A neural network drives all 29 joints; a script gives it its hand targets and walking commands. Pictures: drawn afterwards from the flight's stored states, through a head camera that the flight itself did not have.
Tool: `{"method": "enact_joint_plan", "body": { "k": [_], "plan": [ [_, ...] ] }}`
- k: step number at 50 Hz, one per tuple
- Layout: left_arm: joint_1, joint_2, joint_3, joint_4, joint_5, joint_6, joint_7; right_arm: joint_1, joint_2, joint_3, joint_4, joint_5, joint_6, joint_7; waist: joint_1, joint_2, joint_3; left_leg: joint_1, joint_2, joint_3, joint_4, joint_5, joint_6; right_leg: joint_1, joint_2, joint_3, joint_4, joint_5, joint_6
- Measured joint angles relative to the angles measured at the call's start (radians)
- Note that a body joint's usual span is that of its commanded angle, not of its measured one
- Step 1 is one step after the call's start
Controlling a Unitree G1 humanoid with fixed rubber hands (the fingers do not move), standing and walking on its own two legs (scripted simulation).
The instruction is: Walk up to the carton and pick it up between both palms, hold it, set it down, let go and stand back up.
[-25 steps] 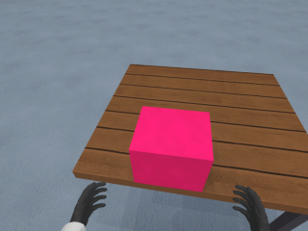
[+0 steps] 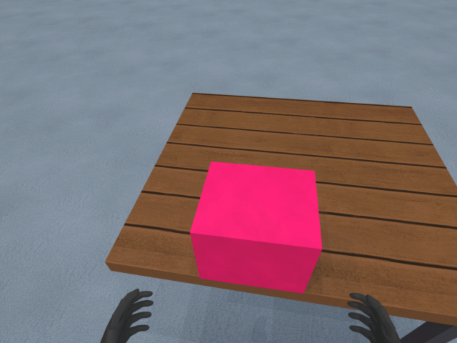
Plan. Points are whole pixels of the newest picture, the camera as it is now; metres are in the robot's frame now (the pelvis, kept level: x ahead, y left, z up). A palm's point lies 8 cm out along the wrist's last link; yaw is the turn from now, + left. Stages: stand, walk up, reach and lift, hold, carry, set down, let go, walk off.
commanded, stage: set down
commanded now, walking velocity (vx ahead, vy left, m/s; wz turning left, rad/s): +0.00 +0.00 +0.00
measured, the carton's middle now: (256, 225) +0.38 -0.02 -0.01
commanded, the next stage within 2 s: let go in 0.20 s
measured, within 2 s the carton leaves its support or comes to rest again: neither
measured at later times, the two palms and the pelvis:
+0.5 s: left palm out of the picture +0.15 +0.22 -0.07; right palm out of the picture +0.15 -0.22 -0.07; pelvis +0.00 +0.01 +0.00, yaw -1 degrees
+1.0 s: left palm out of the picture +0.10 +0.25 -0.09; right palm out of the picture +0.10 -0.26 -0.11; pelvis -0.02 +0.00 -0.01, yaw +0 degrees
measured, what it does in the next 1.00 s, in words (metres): stands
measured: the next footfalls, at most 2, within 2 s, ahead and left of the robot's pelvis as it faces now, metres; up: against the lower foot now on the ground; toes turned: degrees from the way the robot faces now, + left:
none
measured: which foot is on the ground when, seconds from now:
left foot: down 0.00-1.00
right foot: down 0.00-1.00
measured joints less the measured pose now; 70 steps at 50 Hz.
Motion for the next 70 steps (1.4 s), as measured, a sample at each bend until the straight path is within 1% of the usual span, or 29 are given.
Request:
{"method": "enact_joint_plan", "body": {
  "k": [5, 11, 16, 21, 28, 33, 39, 43, 47, 54, 70],
  "plan": [
    [0.001, -0.008, 0.016, 0.038, 0.032, 0.016, -0.013, -0.006, -0.007, 0.005, 0.069, -0.009, -0.019, 0.009, 0.001, -0.007, 0.003, 0.019, 0.002, 0.002, -0.006, -0.003, 0.001, 0.021, 0.002, 0.001, -0.012, 0.001, 0.000],
    [0.007, -0.020, 0.016, 0.069, 0.060, 0.048, -0.008, -0.007, -0.003, 0.002, 0.132, -0.020, -0.014, 0.022, 0.005, -0.016, 0.010, 0.029, 0.001, 0.004, -0.001, -0.009, 0.003, 0.031, 0.001, 0.002, -0.009, -0.003, 0.002],
    [-0.003, -0.022, 0.007, 0.072, 0.067, 0.057, 0.012, -0.018, 0.004, -0.007, 0.148, -0.034, -0.014, 0.040, 0.011, -0.016, 0.017, 0.017, -0.001, 0.009, 0.014, -0.014, 0.005, 0.017, -0.001, 0.006, 0.007, -0.008, 0.004],
    [-0.020, -0.021, 0.012, 0.082, 0.063, 0.055, 0.019, -0.039, 0.004, 0.000, 0.153, -0.041, -0.030, 0.045, 0.010, -0.014, 0.017, 0.005, -0.002, 0.013, 0.021, -0.014, 0.007, 0.005, -0.002, 0.009, 0.010, -0.005, 0.006],
    [-0.053, -0.029, 0.014, 0.135, 0.082, 0.098, 0.011, -0.082, -0.006, -0.014, 0.234, -0.066, -0.009, 0.050, 0.006, -0.006, 0.025, 0.006, -0.002, 0.017, 0.026, -0.013, 0.007, 0.005, -0.002, 0.011, 0.016, -0.003, 0.005],
    [-0.073, -0.036, 0.012, 0.181, 0.079, 0.109, 0.010, -0.095, -0.012, -0.018, 0.282, -0.078, 0.001, 0.053, 0.003, 0.000, 0.034, -0.006, -0.003, 0.018, 0.037, -0.015, 0.007, -0.010, -0.003, 0.011, 0.033, -0.007, 0.005],
    [-0.088, -0.027, 0.018, 0.207, 0.066, 0.078, 0.014, -0.092, -0.001, -0.022, 0.276, -0.099, -0.014, 0.047, 0.002, -0.007, 0.018, -0.041, -0.004, 0.020, 0.043, -0.010, 0.005, -0.054, -0.004, 0.011, 0.057, -0.012, 0.003],
    [-0.093, -0.003, 0.039, 0.281, 0.095, -0.010, 0.002, -0.084, -0.031, 0.004, 0.266, -0.081, 0.083, 0.031, -0.008, -0.017, -0.023, -0.114, -0.014, 0.009, 0.092, -0.023, 0.007, -0.130, -0.015, 0.001, 0.122, -0.037, 0.003],
    [-0.070, 0.021, 0.060, 0.337, 0.104, -0.048, -0.007, -0.054, -0.071, -0.002, 0.272, -0.079, 0.129, 0.030, -0.009, -0.014, -0.041, -0.141, -0.018, 0.004, 0.124, -0.035, 0.007, -0.158, -0.021, -0.003, 0.160, -0.054, 0.003],
    [-0.013, 0.037, 0.066, 0.394, 0.099, -0.057, -0.014, -0.002, -0.100, -0.011, 0.290, -0.078, 0.153, 0.038, -0.013, -0.009, -0.077, -0.152, -0.025, 0.000, 0.154, -0.043, 0.009, -0.169, -0.028, -0.007, 0.192, -0.064, 0.006],
    [0.028, 0.038, 0.036, 0.464, 0.102, -0.063, -0.014, 0.052, -0.081, 0.032, 0.323, -0.082, 0.153, 0.042, -0.011, -0.024, -0.063, -0.204, -0.044, -0.006, 0.176, 0.003, 0.016, -0.208, -0.046, -0.006, 0.195, -0.011, 0.013]
  ]
}}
